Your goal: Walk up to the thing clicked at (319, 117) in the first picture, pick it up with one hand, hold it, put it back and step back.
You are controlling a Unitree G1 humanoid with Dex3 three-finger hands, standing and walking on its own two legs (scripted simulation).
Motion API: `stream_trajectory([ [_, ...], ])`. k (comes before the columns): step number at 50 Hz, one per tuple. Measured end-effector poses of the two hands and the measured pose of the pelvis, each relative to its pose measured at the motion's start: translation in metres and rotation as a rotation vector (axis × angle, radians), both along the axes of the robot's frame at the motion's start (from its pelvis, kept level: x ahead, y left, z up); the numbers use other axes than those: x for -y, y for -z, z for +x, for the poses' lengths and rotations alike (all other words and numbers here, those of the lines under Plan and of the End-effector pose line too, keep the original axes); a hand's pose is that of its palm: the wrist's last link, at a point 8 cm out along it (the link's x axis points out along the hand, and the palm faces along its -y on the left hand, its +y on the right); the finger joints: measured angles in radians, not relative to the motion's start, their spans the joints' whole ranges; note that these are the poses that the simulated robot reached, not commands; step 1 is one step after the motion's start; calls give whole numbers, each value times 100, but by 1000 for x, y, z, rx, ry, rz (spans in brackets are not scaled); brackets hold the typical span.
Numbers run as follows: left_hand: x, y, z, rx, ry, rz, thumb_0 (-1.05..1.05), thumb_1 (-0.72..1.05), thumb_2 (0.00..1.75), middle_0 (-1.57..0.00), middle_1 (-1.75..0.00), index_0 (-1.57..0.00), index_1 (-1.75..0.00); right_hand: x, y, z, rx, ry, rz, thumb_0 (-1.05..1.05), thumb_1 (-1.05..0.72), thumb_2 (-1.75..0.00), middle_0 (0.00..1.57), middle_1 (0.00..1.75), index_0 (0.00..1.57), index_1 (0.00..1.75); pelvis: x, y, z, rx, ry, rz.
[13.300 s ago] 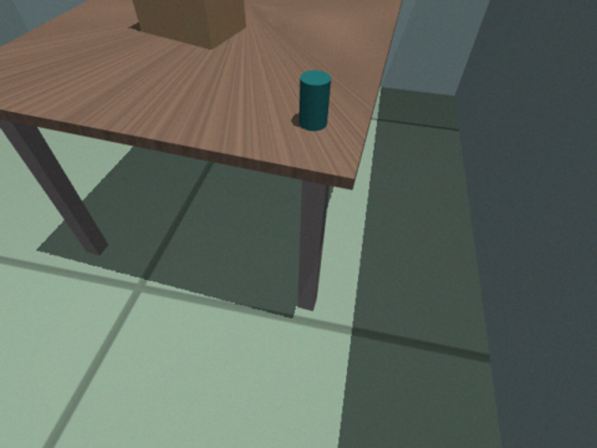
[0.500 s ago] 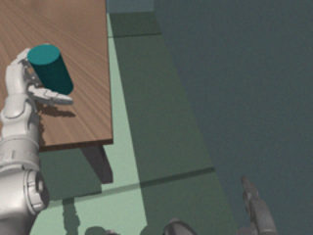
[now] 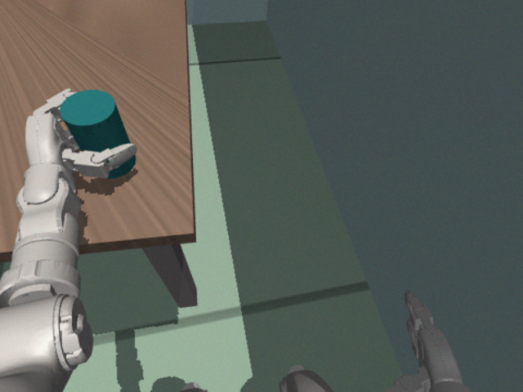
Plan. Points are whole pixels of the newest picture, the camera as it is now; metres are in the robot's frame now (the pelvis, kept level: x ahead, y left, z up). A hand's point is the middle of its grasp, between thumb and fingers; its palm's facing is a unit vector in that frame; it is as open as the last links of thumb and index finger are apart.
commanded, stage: settle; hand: left
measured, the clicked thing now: (102, 137) +0.49 +0.18 +0.10
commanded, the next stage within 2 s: lift in 0.82 s
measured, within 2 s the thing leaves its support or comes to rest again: leaves its support in 0.04 s
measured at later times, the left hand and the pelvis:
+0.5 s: hand (86, 112) +0.49 +0.18 +0.14, palm faces +0.13 -0.99 +0.02, open 9.9 cm; pelvis +0.00 -0.01 +0.01, yaw +0 degrees
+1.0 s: hand (70, 100) +0.48 +0.19 +0.17, palm faces +0.13 -0.99 +0.00, open 9.9 cm; pelvis -0.01 +0.00 +0.02, yaw +0 degrees
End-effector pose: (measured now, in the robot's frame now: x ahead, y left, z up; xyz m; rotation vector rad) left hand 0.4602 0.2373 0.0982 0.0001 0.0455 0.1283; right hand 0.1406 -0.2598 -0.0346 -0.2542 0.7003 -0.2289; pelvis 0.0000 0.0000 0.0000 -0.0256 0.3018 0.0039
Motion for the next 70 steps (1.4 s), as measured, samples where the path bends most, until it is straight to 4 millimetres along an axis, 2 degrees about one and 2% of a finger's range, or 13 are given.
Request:
stream_trajectory([
  [7,3,-11,-2,26,3,-17,-2,-43,97,-79,-108,-82,-109,2,-8,0,8,-8,-6,-1,52,-6,6,5,6,5,5,-3,1,14,-6,5],
  [13,2,-29,0,32,-3,-1,-2,-45,101,-78,-111,-81,-113,2,0,-7,-23,12,17,-1,52,-6,6,5,6,5,6,-6,-1,29,-6,3],
  [19,3,-41,1,19,-9,3,-2,-46,103,-78,-112,-81,-114,4,1,-6,-14,27,30,-1,52,-6,6,5,6,5,5,-9,-1,42,-2,7],
  [47,-4,-70,-6,12,-2,0,-2,-48,105,-79,-113,-82,-114,-2,-1,-12,-3,37,47,-1,53,-5,5,5,6,5,2,-18,-6,81,-4,8],
  [54,-4,-79,-7,31,3,0,-2,-49,105,-79,-112,-82,-114,4,-3,-14,-3,61,31,-1,52,-5,6,5,6,5,0,-21,-5,87,-1,9],
  [63,0,-99,-16,54,12,4,-2,-49,105,-80,-111,-82,-113,3,-7,-3,32,60,41,-1,52,-5,5,5,6,5,0,-25,2,114,-3,8],
  [70,0,-126,-32,91,10,28,-2,-49,105,-80,-112,-82,-113,-2,-9,5,70,42,70,-1,53,-5,5,5,6,5,1,-29,6,151,-9,10],
])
